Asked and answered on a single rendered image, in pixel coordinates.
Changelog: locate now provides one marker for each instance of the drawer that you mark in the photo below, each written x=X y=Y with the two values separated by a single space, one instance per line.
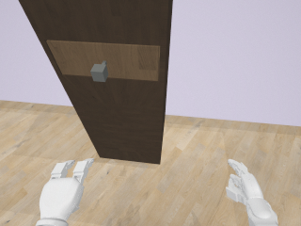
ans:
x=125 y=61

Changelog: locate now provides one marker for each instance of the cabinet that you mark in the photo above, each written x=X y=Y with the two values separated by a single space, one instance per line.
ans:
x=124 y=118

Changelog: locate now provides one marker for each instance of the robot left hand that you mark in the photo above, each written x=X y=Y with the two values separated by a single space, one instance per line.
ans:
x=61 y=196

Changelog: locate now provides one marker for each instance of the robot right hand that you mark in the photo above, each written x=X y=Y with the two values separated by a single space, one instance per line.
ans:
x=248 y=187

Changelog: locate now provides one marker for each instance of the handle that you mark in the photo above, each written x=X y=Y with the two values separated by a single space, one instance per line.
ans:
x=99 y=72

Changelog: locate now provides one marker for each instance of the robot right forearm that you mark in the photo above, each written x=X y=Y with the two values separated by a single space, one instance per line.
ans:
x=260 y=213

